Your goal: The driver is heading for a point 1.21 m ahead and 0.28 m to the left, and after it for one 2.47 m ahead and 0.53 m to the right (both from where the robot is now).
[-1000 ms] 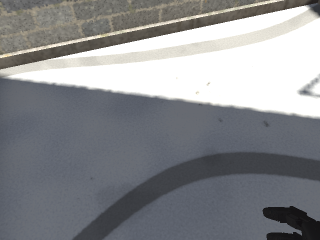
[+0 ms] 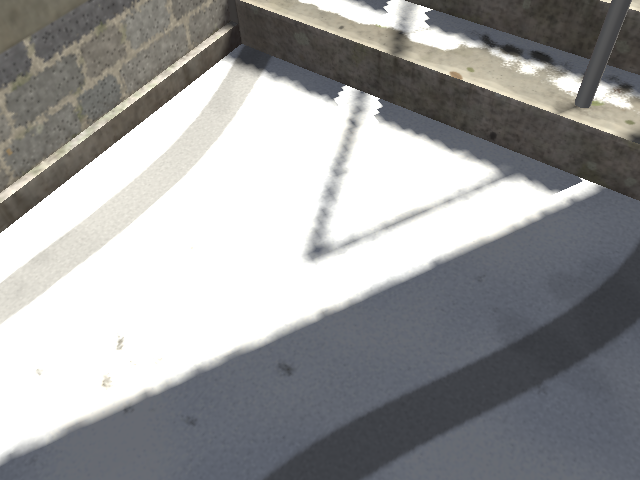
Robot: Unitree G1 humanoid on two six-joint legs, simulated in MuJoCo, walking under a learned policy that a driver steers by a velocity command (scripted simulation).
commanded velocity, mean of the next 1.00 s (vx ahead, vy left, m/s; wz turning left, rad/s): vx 0.29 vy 0.00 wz -0.06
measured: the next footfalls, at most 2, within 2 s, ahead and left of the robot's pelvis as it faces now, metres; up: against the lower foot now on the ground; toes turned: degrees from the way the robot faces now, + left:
left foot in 0.16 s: +0.13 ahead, +0.12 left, +0.00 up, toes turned -2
right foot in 0.58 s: +0.11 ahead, -0.09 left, +0.00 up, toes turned -1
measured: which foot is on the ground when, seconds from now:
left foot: up 0.00-0.14, down 0.16-0.58, up 0.60-1.00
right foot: down 0.00-0.18, up 0.20-0.56, down 0.58-1.00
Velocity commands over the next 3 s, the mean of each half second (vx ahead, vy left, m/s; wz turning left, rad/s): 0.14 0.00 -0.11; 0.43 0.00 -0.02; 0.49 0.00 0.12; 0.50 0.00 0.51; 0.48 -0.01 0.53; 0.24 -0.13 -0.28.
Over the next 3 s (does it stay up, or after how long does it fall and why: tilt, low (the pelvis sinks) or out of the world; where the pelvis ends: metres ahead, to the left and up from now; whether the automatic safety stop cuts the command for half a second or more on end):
stays up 1.18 0.23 0.00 its command is cut before an obstacle after 2.4 s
